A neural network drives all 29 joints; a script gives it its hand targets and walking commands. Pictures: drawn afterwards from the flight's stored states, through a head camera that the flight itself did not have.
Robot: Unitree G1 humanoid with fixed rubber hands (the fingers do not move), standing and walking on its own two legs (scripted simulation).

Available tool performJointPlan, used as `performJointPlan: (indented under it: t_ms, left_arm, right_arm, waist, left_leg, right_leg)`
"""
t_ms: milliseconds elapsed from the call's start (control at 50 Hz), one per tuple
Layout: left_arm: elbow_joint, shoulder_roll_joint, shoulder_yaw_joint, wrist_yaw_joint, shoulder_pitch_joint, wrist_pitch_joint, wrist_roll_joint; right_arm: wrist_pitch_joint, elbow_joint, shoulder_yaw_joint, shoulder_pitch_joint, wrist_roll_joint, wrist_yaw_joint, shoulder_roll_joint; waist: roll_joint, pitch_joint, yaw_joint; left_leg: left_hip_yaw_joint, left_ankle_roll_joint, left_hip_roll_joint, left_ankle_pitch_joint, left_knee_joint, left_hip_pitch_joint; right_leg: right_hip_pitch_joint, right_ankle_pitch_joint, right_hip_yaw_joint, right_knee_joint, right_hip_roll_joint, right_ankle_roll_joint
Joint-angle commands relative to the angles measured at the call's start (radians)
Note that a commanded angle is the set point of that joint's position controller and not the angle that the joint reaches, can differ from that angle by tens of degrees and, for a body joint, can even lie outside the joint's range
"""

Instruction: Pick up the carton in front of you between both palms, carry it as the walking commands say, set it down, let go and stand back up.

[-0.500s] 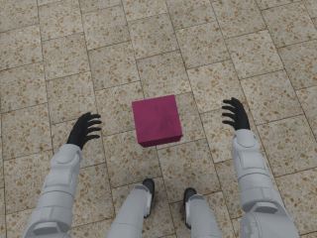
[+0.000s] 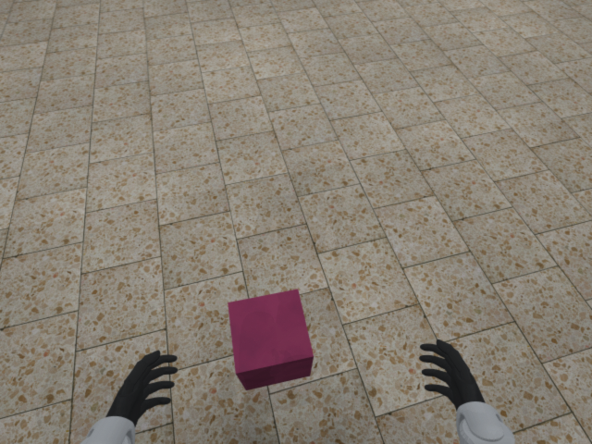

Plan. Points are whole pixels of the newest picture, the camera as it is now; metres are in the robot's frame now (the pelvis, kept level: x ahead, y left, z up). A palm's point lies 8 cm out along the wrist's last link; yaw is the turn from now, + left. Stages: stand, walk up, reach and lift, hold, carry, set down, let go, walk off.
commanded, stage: let go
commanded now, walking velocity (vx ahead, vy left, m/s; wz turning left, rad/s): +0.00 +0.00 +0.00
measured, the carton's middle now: (271, 341) +0.43 +0.09 -0.65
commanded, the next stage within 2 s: stand in 0.50 s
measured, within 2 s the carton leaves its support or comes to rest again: neither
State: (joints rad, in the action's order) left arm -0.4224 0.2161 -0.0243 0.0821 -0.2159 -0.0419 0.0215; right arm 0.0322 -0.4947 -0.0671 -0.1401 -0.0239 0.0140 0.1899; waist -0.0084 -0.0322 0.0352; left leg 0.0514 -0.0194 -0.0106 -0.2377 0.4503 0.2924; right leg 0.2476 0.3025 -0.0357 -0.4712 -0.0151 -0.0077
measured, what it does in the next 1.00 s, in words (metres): stands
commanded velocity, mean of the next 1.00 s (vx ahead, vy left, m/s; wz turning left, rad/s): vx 0.00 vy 0.00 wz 0.00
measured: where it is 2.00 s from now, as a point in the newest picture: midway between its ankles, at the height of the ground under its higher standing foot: outside the picture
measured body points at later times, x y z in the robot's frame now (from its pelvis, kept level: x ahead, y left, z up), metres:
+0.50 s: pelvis -0.01 +0.01 +0.00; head -0.01 +0.02 +0.45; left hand +0.17 +0.25 -0.07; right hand +0.16 -0.22 -0.08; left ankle -0.01 +0.13 -0.74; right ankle -0.04 -0.11 -0.74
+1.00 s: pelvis +0.01 +0.03 +0.00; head +0.02 +0.05 +0.45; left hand +0.16 +0.31 -0.11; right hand +0.13 -0.27 -0.09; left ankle -0.01 +0.13 -0.74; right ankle -0.04 -0.11 -0.74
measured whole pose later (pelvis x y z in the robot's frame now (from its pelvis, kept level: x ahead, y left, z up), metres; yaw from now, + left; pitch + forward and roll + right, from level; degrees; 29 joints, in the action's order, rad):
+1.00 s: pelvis +0.01 +0.03 +0.00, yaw -2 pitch +0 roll +0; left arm -0.74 0.35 -0.02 -0.02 -0.18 -0.01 -0.04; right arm 0.01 -0.77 -0.04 -0.18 -0.04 -0.02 0.32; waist 0.05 -0.01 -0.01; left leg 0.01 0.02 -0.02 -0.31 0.53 0.22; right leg 0.16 0.34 -0.07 -0.49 0.00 0.03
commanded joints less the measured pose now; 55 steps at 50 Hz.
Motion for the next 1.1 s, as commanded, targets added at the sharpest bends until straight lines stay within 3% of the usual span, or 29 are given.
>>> performJointPlan:
  t_ms: [0,200,220,260,480,500,540,580,620,720,780,920,1080]
  left_arm:
    - [0.074,0.101,-0.042,-0.005,-0.008,0.003,-0.014]
    - [0.073,0.107,-0.061,-0.009,0.016,-0.058,-0.041]
    - [0.132,0.135,-0.06,-0.033,0.047,-0.108,-0.067]
    - [0.121,0.125,-0.048,-0.047,0.028,-0.128,-0.056]
    - [0.163,0.103,-0.033,-0.066,0.055,-0.189,-0.044]
    - [0.024,0.218,-0.057,-0.098,0.094,-0.102,-0.049]
    - [-0.009,0.195,-0.048,-0.103,0.054,-0.04,-0.067]
    - [-0.043,0.188,-0.048,-0.096,0.05,-0.008,-0.067]
    - [-0.081,0.2,-0.049,-0.087,0.048,0.013,-0.067]
    - [-0.154,0.23,-0.045,-0.089,0.053,0.04,-0.067]
    - [-0.189,0.241,-0.042,-0.097,0.046,0.045,-0.063]
    - [-0.253,0.26,-0.033,-0.107,0.039,0.049,-0.06]
    - [-0.297,0.272,-0.029,-0.111,0.052,0.051,-0.057]
  right_arm:
    - [0.0,0.116,-0.005,-0.031,0.015,0.019,0.08]
    - [0.06,0.167,0.016,-0.033,0.027,0.054,0.099]
    - [0.032,0.103,0.022,-0.084,0.042,0.034,0.087]
    - [0.03,0.122,0.024,-0.065,0.04,0.022,0.099]
    - [0.069,0.135,0.002,-0.051,0.019,0.026,0.115]
    - [0.037,-0.011,-0.025,-0.049,-0.034,-0.015,0.231]
    - [0.007,-0.033,-0.028,-0.059,-0.04,-0.025,0.251]
    - [-0.013,-0.06,-0.026,-0.035,-0.035,-0.024,0.246]
    - [-0.023,-0.079,-0.023,-0.005,-0.027,-0.017,0.246]
    - [-0.035,-0.131,-0.025,-0.017,-0.021,-0.017,0.26]
    - [-0.035,-0.157,-0.026,-0.03,-0.019,-0.024,0.276]
    - [-0.036,-0.208,-0.019,-0.029,-0.015,-0.034,0.303]
    - [-0.04,-0.257,-0.01,-0.008,-0.01,-0.037,0.31]
  waist:
    - [0.053,0.147,-0.018]
    - [0.016,0.017,-0.015]
    - [0.005,0.06,-0.014]
    - [0.038,0.049,-0.024]
    - [0.012,-0.019,-0.039]
    - [0.144,-0.036,-0.03]
    - [0.069,-0.025,-0.042]
    - [-0.012,-0.01,-0.035]
    - [-0.041,0.033,-0.026]
    - [-0.02,0.083,-0.039]
    - [-0.021,0.101,-0.043]
    - [-0.002,0.101,-0.041]
    - [0.013,0.091,-0.04]
  left_leg:
    - [-0.05,-0.004,-0.06,0.311,-0.026,-0.184]
    - [-0.056,0.01,-0.06,0.215,-0.046,-0.229]
    - [-0.066,-0.001,-0.087,0.195,-0.012,-0.2]
    - [-0.063,0.004,-0.086,0.17,-0.007,-0.184]
    - [-0.044,-0.002,-0.057,0.14,-0.021,-0.222]
    - [0.004,-0.01,0.035,0.054,-0.007,-0.059]
    - [0.038,0.008,0.048,-0.101,-0.037,-0.024]
    - [0.068,0.025,0.065,-0.197,-0.073,0.033]
    - [0.076,0.037,0.074,-0.159,-0.073,0.033]
    - [0.047,0.036,0.075,0.142,-0.002,-0.066]
    - [0.044,0.037,0.081,0.25,0.015,-0.108]
    - [0.045,0.038,0.087,0.338,0.017,-0.137]
    - [0.045,0.038,0.088,0.344,0.001,-0.155]
  right_leg:
    - [-0.088,-0.392,-0.001,0.087,-0.013,0.038]
    - [-0.084,-0.282,0.0,0.126,-0.011,0.039]
    - [-0.13,-0.37,0.0,0.092,-0.006,0.04]
    - [-0.119,-0.383,-0.002,0.074,-0.009,0.044]
    - [-0.091,-0.2,0.031,0.087,-0.033,0.018]
    - [0.001,-0.037,0.001,0.068,0.025,0.043]
    - [0.007,0.092,-0.039,0.059,0.032,0.027]
    - [-0.029,0.075,-0.04,0.018,0.029,0.015]
    - [-0.065,0.005,-0.041,-0.001,0.036,0.01]
    - [-0.063,-0.16,-0.063,0.011,0.059,0.006]
    - [-0.07,-0.232,-0.065,0.007,0.064,0.005]
    - [-0.09,-0.308,-0.065,0.007,0.071,0.006]
    - [-0.104,-0.333,-0.073,0.028,0.08,0.005]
